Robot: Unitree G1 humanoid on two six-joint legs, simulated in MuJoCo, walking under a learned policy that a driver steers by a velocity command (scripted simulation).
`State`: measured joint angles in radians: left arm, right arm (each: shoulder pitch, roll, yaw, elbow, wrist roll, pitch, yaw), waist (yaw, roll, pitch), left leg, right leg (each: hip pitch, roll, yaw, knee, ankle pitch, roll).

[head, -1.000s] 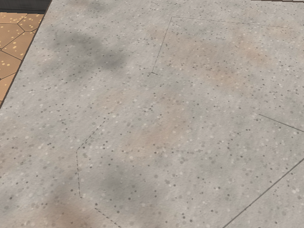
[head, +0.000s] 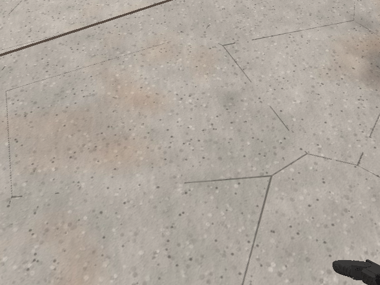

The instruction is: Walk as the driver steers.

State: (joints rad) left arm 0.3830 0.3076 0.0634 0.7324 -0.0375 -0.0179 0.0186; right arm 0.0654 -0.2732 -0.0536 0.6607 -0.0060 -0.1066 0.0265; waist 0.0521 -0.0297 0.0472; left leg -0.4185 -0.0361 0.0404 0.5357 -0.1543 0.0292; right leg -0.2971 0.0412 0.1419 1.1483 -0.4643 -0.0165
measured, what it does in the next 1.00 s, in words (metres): walks ahead, turning right: right foot, then left foot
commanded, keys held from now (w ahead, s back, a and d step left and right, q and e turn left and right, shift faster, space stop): w+e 0.16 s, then w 0.50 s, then w+e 0.34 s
